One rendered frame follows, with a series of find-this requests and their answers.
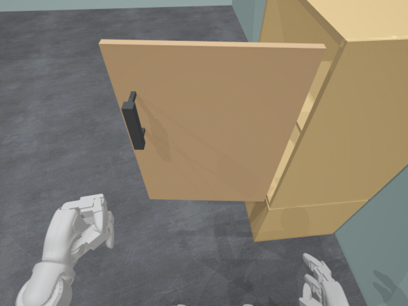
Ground robot right hand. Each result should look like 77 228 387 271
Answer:
299 253 349 306

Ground cupboard door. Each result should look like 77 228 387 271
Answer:
99 40 326 201

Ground handle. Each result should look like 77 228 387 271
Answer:
121 91 145 150

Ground robot left forearm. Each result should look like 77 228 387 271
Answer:
15 261 76 306

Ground robot left hand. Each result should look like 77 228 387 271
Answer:
42 194 114 268

